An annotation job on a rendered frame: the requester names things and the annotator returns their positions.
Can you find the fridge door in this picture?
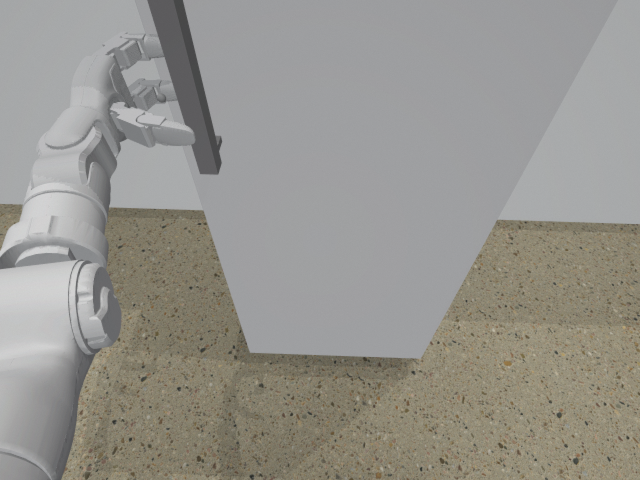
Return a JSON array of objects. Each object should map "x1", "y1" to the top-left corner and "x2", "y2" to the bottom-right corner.
[{"x1": 135, "y1": 0, "x2": 618, "y2": 359}]

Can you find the handle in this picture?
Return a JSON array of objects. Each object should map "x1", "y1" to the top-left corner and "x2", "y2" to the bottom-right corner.
[{"x1": 147, "y1": 0, "x2": 222, "y2": 175}]

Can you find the left robot upper arm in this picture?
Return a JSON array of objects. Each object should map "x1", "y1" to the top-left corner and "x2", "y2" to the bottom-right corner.
[{"x1": 0, "y1": 259, "x2": 122, "y2": 480}]

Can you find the robot left hand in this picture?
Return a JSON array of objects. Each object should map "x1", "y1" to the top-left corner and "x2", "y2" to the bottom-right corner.
[{"x1": 69, "y1": 31, "x2": 196, "y2": 148}]

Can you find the left robot forearm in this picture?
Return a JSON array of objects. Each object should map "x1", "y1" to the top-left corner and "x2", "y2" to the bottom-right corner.
[{"x1": 0, "y1": 106, "x2": 121, "y2": 269}]

